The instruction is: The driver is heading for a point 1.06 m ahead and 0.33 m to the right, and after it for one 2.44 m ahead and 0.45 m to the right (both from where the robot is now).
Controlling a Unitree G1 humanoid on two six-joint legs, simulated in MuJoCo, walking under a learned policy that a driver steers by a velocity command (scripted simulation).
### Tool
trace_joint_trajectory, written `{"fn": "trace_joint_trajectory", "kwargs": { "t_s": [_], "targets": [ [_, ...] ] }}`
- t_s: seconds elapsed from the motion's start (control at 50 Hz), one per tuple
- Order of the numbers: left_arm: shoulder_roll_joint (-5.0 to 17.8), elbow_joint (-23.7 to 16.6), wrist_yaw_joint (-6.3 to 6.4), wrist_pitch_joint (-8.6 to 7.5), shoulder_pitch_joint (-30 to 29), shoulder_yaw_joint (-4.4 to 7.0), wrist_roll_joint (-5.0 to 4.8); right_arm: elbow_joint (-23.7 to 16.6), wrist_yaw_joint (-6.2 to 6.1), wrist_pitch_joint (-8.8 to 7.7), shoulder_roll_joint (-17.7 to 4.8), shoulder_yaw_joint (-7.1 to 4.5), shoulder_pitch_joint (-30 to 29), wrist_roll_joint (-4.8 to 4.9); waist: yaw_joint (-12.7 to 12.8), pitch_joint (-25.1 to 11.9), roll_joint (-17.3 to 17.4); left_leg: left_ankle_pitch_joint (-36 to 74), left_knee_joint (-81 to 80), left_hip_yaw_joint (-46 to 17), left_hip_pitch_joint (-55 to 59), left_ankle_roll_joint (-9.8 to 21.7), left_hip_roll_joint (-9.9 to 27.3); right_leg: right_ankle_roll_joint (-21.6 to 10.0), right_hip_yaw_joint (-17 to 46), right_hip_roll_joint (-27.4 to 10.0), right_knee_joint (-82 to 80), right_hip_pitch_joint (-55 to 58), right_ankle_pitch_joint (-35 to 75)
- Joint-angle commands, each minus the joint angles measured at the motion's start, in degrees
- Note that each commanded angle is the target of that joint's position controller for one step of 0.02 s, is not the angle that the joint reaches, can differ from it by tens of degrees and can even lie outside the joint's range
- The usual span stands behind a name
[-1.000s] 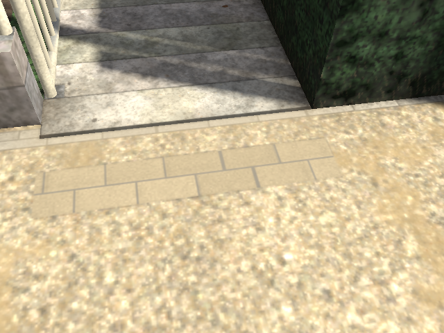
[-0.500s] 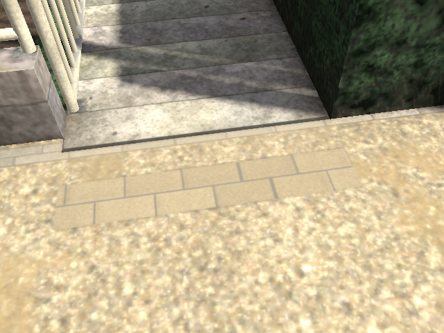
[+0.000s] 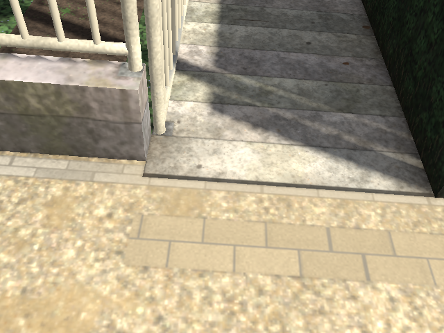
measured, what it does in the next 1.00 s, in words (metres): walks ahead, turning right: right foot, then left foot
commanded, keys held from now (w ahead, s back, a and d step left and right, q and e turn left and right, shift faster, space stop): w+e+shift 0.98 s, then w+q+shift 0.02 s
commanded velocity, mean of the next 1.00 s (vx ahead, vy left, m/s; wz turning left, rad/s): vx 0.98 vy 0.00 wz -0.84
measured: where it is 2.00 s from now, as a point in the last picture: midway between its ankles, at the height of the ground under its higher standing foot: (314, 141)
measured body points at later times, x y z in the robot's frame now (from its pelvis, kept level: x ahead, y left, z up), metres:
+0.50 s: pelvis +0.41 +0.05 +0.00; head +0.43 +0.05 +0.45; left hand +0.54 +0.28 -0.13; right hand +0.60 -0.22 -0.02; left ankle +0.65 +0.19 -0.69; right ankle +0.32 -0.01 -0.73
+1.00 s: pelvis +0.76 -0.09 -0.03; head +0.78 -0.12 +0.42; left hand +1.10 -0.19 -0.06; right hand +0.51 -0.20 -0.16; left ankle +0.68 +0.18 -0.72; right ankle +0.83 -0.29 -0.70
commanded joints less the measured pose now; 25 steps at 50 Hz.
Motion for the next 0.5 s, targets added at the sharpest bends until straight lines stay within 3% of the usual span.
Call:
{"fn": "trace_joint_trajectory", "kwargs": {
  "t_s": [0.02, 0.06, 0.1, 0.14, 0.16, 0.18, 0.2, 0.22, 0.24, 0.26, 0.28, 0.3, 0.32, 0.34, 0.36, 0.38, 0.4, 0.42, 0.44, 0.48, 0.5],
  "targets": [
    [3.55, -4.57, -0.66, -0.81, -7.72, 0.71, 0.2, -2.82, -2.27, -2.44, -8.39, -2.02, -3.61, -0.21, 1.22, 7.57, 4.17, 35.2, -17.69, 0.74, -7.17, -7.47, 9.2, -0.37, -3.53, 3.54, -13.98, 3.02, 10.67],
    [2.25, -4.54, -1.71, -1.76, -9.25, 0.4, 0.36, -1.61, -3.63, -2.47, -9.44, -1.96, -2.7, 0.06, 1.41, 7.09, 4.48, 47.69, -18.04, 4.31, -5.05, -10.42, 8.95, -1.47, -8.6, 5.41, -23.02, 9.08, 14.22],
    [3.34, -4.24, -2.39, -2.35, -7.47, 1.23, -0.07, -0.78, -4.89, -1.78, -12.42, -2.42, -1.6, 0.1, 2.89, 3.99, 7.42, 71.36, -12.2, 5.31, 1.15, -12.19, 9.76, -3.04, -13.55, 9.39, -27.65, 15.81, 12.48],
    [5.7, -3.62, -2.54, -1.51, -1.99, 2.38, -0.6, -0.84, -6.6, -0.2, -15.38, -3.51, -2.11, 0.01, 6.57, 0.39, 11.14, 93.68, -1.0, 6.0, 6.47, -12.47, 11.96, -3.71, -17.44, 12.3, -28.71, 23.57, 8.88],
    [7.56, -2.33, -2.32, -0.41, 4.37, 3.29, -0.51, -1.52, -7.49, 0.37, -16.35, -4.12, -4.57, 0.06, 10.56, -1.24, 12.81, 102.06, 7.26, 5.44, 5.15, -12.32, 13.13, -4.46, -17.61, 12.98, -27.96, 30.59, 5.51],
    [11.33, 1.98, -1.54, 0.91, 20.12, 5.2, -0.36, -3.59, -7.61, 0.53, -16.9, -4.54, -11.32, -0.64, 18.56, -5.06, 11.76, 103.83, 23.84, 3.6, -2.7, -11.71, 13.37, -7.45, -12.95, 11.05, -27.28, 45.92, 3.09],
    [11.35, 7.88, -0.21, 1.95, 38.91, 5.17, 0.16, -6.17, -6.33, -0.02, -16.08, -4.59, -23.3, 0.77, 28.2, -6.05, 0.57, 62.13, 58.37, 4.01, -14.36, -11.12, 6.14, -13.28, -2.73, 2.61, -38.18, 59.73, 14.06],
    [5.9, 11.65, -0.18, 1.73, 37.98, 2.58, 3.43, -10.15, -3.17, -2.5, -0.78, -0.52, -29.45, 0.22, 22.11, 1.05, -19.48, -8.9, 85.95, -2.93, -38.28, -9.15, -5.98, -12.77, 1.71, 5.57, -33.58, 63.31, 8.89],
    [3.5, 6.23, -0.82, -0.1, 23.43, 0.68, 4.29, -13.26, -1.57, -4.01, 5.76, 1.74, -16.44, 2.73, 7.05, -2.56, -16.22, -13.68, 93.07, -15.36, -50.45, -5.69, -2.88, -18.56, 20.23, 1.66, -31.22, 60.33, -3.95],
    [2.77, 1.88, -0.28, -0.16, 20.23, 1.09, 3.47, -15.64, 0.25, -5.68, 1.71, 2.11, -12.88, 3.23, 5.66, -9.08, -7.96, -8.98, 86.85, -20.46, -53.8, -3.39, -2.69, -25.38, 39.46, -5.87, -45.97, 61.06, -32.42],
    [4.25, -0.5, 0.38, -0.6, 14.89, 1.67, 3.0, -16.01, 1.3, -6.34, -3.46, 1.06, -13.93, 3.25, 1.96, -2.36, 6.39, -1.53, 74.18, -19.71, -52.3, -0.73, 0.35, -23.01, 45.33, -8.33, -57.18, 50.01, -45.77],
    [5.33, -3.17, 0.7, -1.25, 7.4, 1.77, 3.33, -15.03, 1.17, -5.41, -5.29, 0.38, -12.97, 2.48, -2.56, 2.74, 11.95, 3.65, 65.07, -19.75, -47.35, -1.41, 3.11, -21.15, 45.13, -7.35, -59.56, 37.43, -46.04],
    [6.63, -4.86, 1.03, -1.66, 3.18, 1.94, 3.75, -14.31, 0.26, -4.1, -6.1, 0.44, -12.73, 1.68, -4.17, 5.56, 11.53, 4.39, 60.84, -19.81, -43.15, -3.34, 4.43, -21.09, 43.47, -4.94, -60.54, 27.21, -43.23],
    [6.47, -5.83, 1.62, -2.09, 1.52, 1.92, 3.72, -14.17, -0.93, -3.0, -8.36, -0.18, -13.15, 1.4, -4.37, 7.41, 11.68, 5.03, 55.02, -19.75, -40.24, -5.5, 6.11, -20.37, 39.64, -2.95, -60.26, 20.65, -38.63],
    [5.76, -5.92, 2.31, -2.38, 1.03, 1.67, 3.34, -14.62, -1.99, -2.39, -9.25, -0.4, -14.82, 0.87, -3.93, 8.25, 11.75, 6.99, 47.99, -18.76, -36.63, -7.34, 7.34, -19.26, 34.36, -0.34, -59.26, 15.17, -33.26],
    [6.06, -5.51, 3.02, -2.52, 1.79, 1.85, 2.39, -15.61, -2.72, -2.27, -8.9, -0.22, -17.6, -0.02, -2.52, 7.95, 10.49, 11.27, 39.67, -16.75, -30.98, -8.54, 7.69, -18.31, 28.32, 2.41, -58.72, 11.08, -26.89],
    [6.89, -4.75, 3.78, -2.34, 2.9, 2.3, 1.16, -16.68, -2.97, -2.2, -7.53, 0.27, -20.5, -0.62, -0.65, 6.24, 6.78, 15.74, 30.39, -15.04, -23.77, -9.2, 7.38, -16.66, 21.91, 5.23, -57.25, 8.54, -22.83],
    [7.52, -4.03, 4.33, -1.95, 3.96, 2.61, 0.35, -17.59, -2.95, -2.07, -5.8, 0.67, -23.44, -0.1, 1.38, 4.55, 3.58, 19.64, 23.26, -13.18, -17.16, -10.0, 5.82, -15.08, 18.08, 7.58, -55.14, 6.87, -22.07],
    [7.84, -3.25, 4.4, -1.56, 5.99, 2.78, 0.02, -18.24, -2.85, -1.89, -4.93, 0.6, -25.56, 1.1, 3.63, 2.98, 1.67, 22.46, 19.53, -11.71, -13.87, -11.15, 3.75, -13.96, 17.75, 8.08, -53.39, 8.07, -24.08],
    [7.36, -2.23, 4.33, -0.53, 9.17, 2.79, -0.46, -18.18, -2.87, -1.68, -6.06, -0.53, -25.87, 3.79, 5.53, 1.13, -2.0, 20.9, 11.31, -13.51, -13.67, -12.87, 1.59, -12.25, 21.12, 7.2, -49.5, 17.56, -29.01],
    [6.17, -1.91, 4.38, 0.03, 9.65, 2.67, -0.49, -17.81, -2.69, -1.65, -6.62, -1.17, -25.13, 4.38, 5.28, 0.0, -3.03, 20.69, 7.94, -14.47, -13.07, -12.84, 1.3, -11.28, 22.12, 6.94, -46.22, 22.45, -29.24]
  ]
}}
